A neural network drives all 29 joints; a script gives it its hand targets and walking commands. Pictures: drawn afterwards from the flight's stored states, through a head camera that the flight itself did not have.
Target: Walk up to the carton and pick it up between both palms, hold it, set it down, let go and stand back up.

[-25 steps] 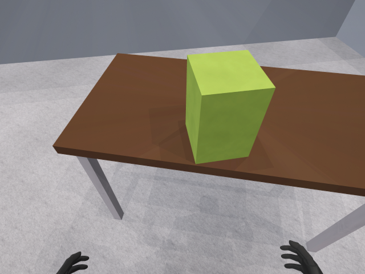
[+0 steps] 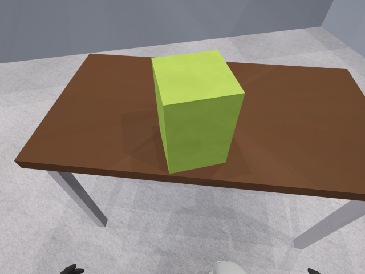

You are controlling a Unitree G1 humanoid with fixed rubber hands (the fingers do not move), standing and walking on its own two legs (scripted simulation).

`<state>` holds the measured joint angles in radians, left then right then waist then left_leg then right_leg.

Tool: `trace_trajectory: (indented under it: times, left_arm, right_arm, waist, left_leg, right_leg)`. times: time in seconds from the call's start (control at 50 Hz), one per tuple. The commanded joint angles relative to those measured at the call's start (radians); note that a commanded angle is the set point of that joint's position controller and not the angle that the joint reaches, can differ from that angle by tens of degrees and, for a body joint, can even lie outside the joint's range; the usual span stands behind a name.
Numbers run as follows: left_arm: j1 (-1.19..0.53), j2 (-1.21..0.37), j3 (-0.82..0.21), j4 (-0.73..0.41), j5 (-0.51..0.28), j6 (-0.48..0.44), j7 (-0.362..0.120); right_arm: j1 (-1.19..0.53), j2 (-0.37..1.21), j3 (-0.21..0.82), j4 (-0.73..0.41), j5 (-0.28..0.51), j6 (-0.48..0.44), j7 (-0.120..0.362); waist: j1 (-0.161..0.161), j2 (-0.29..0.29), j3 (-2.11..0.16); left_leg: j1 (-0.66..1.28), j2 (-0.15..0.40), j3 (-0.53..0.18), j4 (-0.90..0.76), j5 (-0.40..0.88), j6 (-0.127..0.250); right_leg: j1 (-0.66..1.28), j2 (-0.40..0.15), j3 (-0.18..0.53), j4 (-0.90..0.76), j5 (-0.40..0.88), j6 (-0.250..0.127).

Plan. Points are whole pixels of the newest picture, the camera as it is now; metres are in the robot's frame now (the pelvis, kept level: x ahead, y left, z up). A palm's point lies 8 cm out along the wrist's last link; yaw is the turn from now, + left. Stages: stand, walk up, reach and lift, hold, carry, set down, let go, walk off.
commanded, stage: walk up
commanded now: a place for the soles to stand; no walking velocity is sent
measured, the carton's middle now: (192, 115) +0.47 -0.05 +0.06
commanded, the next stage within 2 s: reach and lift in 1.74 s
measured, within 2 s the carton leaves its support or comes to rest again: neither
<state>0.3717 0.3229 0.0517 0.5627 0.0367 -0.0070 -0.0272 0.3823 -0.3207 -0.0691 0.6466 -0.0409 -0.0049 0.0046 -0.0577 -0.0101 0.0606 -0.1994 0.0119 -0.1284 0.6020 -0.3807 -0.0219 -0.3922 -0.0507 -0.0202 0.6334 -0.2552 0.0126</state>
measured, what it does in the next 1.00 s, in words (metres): steps on the spot: right foot, then left foot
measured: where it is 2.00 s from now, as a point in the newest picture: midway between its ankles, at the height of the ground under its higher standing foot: outside the picture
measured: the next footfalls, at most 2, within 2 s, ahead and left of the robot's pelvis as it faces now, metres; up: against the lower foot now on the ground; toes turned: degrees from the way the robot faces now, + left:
right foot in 0.02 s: +0.09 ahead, -0.13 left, +0.00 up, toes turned -6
left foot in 0.42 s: +0.11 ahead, +0.12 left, +0.00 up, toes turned -5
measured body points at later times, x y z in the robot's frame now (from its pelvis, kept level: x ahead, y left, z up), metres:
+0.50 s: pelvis +0.04 +0.00 +0.00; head +0.06 +0.00 +0.44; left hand +0.17 +0.28 -0.09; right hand +0.19 -0.28 -0.09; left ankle +0.07 +0.13 -0.73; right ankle +0.07 -0.13 -0.72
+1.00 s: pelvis +0.04 +0.02 +0.00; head +0.04 +0.00 +0.45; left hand +0.23 +0.25 -0.07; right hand +0.12 -0.28 -0.09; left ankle +0.07 +0.13 -0.73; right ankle +0.05 -0.12 -0.73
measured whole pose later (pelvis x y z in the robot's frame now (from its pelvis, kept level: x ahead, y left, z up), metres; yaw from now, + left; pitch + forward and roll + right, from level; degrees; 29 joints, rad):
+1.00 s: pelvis +0.04 +0.02 +0.00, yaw -13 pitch -1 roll +0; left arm 0.31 0.32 0.04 0.52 0.01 -0.01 0.00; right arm 0.20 -0.33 -0.01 0.63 -0.01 0.03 0.02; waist -0.01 0.01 0.03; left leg -0.29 0.06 0.13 0.61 -0.31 0.01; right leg -0.34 0.04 0.14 0.61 -0.25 0.02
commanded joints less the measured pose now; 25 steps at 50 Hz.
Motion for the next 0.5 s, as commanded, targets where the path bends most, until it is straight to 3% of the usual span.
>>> trace_trajectory:
  times: [0.0, 0.02, 0.04, 0.06, 0.08, 0.1, 0.14, 0.2, 0.28, 0.32, 0.34, 0.36, 0.38, 0.4, 0.42, 0.44, 0.48]
  left_arm:
    - [0.199, 0.172, 0.062, -0.023, 0.020, -0.026, 0.043]
    - [0.184, 0.244, 0.068, -0.045, 0.009, -0.019, 0.051]
    - [0.140, 0.227, 0.068, -0.035, 0.002, -0.010, 0.057]
    - [0.101, 0.178, 0.048, -0.038, -0.004, -0.011, 0.061]
    - [0.079, 0.160, 0.042, -0.031, 0.004, -0.012, 0.064]
    - [0.050, 0.149, 0.034, -0.030, 0.007, -0.012, 0.065]
    - [0.041, 0.136, 0.032, -0.021, 0.010, -0.014, 0.063]
    - [0.066, 0.137, 0.036, -0.022, -0.001, -0.014, 0.061]
    - [0.069, 0.155, 0.045, -0.048, -0.009, -0.002, 0.060]
    - [0.053, 0.171, 0.046, -0.060, -0.007, 0.007, 0.058]
    - [0.022, 0.177, 0.043, -0.070, -0.011, 0.011, 0.055]
    - [-0.007, 0.172, 0.035, -0.080, -0.017, 0.015, 0.051]
    - [-0.002, 0.159, 0.026, -0.086, -0.023, 0.015, 0.047]
    - [0.047, 0.102, 0.006, -0.093, -0.033, 0.011, 0.042]
    - [0.091, 0.058, -0.004, -0.093, -0.047, 0.012, 0.048]
    - [0.071, 0.073, 0.007, -0.079, -0.032, 0.021, 0.059]
    - [0.037, 0.080, 0.013, -0.081, -0.033, 0.017, 0.057]
  right_arm:
    - [-0.017, -0.022, 0.030, -0.114, 0.014, 0.002, 0.012]
    - [0.023, -0.036, 0.023, -0.140, 0.005, 0.018, 0.001]
    - [0.003, -0.092, 0.008, -0.132, -0.006, 0.040, -0.012]
    - [-0.021, -0.111, 0.002, -0.125, -0.002, 0.049, -0.013]
    - [-0.021, -0.104, 0.003, -0.112, 0.002, 0.050, -0.012]
    - [-0.008, -0.090, 0.005, -0.102, 0.002, 0.049, -0.010]
    - [-0.020, -0.076, 0.005, -0.092, -0.002, 0.048, 0.003]
    - [-0.078, -0.068, 0.011, -0.091, 0.001, 0.055, 0.008]
    - [-0.153, -0.062, 0.016, -0.097, 0.006, 0.060, 0.000]
    - [-0.167, -0.061, 0.018, -0.097, 0.011, 0.056, -0.001]
    - [-0.161, -0.059, 0.018, -0.094, 0.015, 0.050, -0.001]
    - [-0.146, -0.062, 0.016, -0.091, 0.017, 0.040, 0.000]
    - [-0.145, -0.081, 0.015, -0.091, 0.013, 0.030, 0.000]
    - [-0.165, -0.129, 0.008, -0.095, 0.002, 0.020, -0.004]
    - [-0.249, -0.190, -0.006, -0.113, 0.027, 0.021, -0.008]
    - [-0.262, -0.171, 0.000, -0.106, 0.039, 0.025, -0.005]
    - [-0.295, -0.126, 0.023, -0.105, 0.040, 0.026, -0.001]
  waist:
    - [0.129, -0.144, -0.118]
    - [0.099, -0.199, -0.124]
    - [0.096, -0.124, -0.062]
    - [0.083, -0.067, 0.018]
    - [0.075, -0.059, 0.024]
    - [0.061, -0.083, 0.024]
    - [0.061, -0.120, -0.003]
    - [0.077, -0.173, -0.034]
    - [0.095, -0.155, -0.049]
    - [0.090, -0.147, -0.070]
    - [0.068, -0.132, -0.076]
    - [0.044, -0.109, -0.076]
    - [0.036, -0.073, -0.082]
    - [0.048, 0.052, -0.109]
    - [0.096, 0.164, -0.113]
    - [0.077, 0.143, -0.082]
    - [0.085, 0.134, -0.039]
  left_leg:
    - [-0.389, -0.005, 0.060, 0.272, -0.054, 0.040]
    - [-0.387, -0.061, 0.108, 0.413, -0.286, -0.010]
    - [-0.363, -0.007, 0.039, 0.521, -0.286, -0.007]
    - [-0.374, 0.017, 0.026, 0.548, -0.218, -0.012]
    - [-0.368, 0.040, 0.029, 0.515, -0.177, -0.010]
    - [-0.333, 0.057, 0.040, 0.452, -0.148, -0.011]
    - [-0.255, 0.048, 0.086, 0.365, -0.117, -0.016]
    - [-0.233, 0.032, 0.122, 0.293, -0.097, -0.016]
    - [-0.211, 0.021, 0.129, 0.237, -0.061, -0.004]
    - [-0.143, 0.011, 0.138, 0.152, -0.028, 0.004]
    - [-0.074, 0.005, 0.145, 0.067, 0.036, 0.015]
    - [0.011, -0.002, 0.149, -0.042, 0.131, 0.028]
    - [0.079, 0.021, 0.104, -0.102, 0.216, 0.050]
    - [0.127, 0.155, -0.062, -0.160, 0.228, 0.096]
    - [-0.017, 0.315, -0.218, -0.207, 0.275, 0.188]
    - [-0.131, 0.324, -0.171, -0.210, 0.269, 0.251]
    - [-0.144, 0.247, -0.054, -0.165, 0.398, 0.217]
  right_leg:
    - [0.463, -0.133, 0.218, -0.186, -0.005, -0.075]
    - [0.328, -0.355, 0.579, -0.339, -0.139, -0.211]
    - [0.198, -0.390, 0.668, -0.392, -0.278, -0.284]
    - [0.148, -0.340, 0.601, -0.373, -0.221, -0.275]
    - [0.129, -0.291, 0.502, -0.339, -0.145, -0.251]
    - [0.110, -0.245, 0.411, -0.320, -0.090, -0.217]
    - [0.092, -0.180, 0.319, -0.298, 0.004, -0.184]
    - [0.127, -0.161, 0.298, -0.244, 0.163, -0.188]
    - [0.133, -0.173, 0.331, -0.199, 0.270, -0.200]
    - [0.095, -0.166, 0.344, -0.184, 0.228, -0.196]
    - [0.048, -0.150, 0.320, -0.157, 0.229, -0.177]
    - [-0.013, -0.131, 0.293, -0.124, 0.216, -0.147]
    - [-0.069, -0.109, 0.274, -0.085, 0.194, -0.102]
    - [-0.117, -0.052, 0.207, 0.020, 0.109, -0.051]
    - [-0.040, 0.072, 0.083, 0.120, -0.142, -0.002]
    - [0.049, 0.073, 0.082, 0.167, -0.252, -0.008]
    - [0.065, 0.075, 0.080, 0.114, -0.166, -0.006]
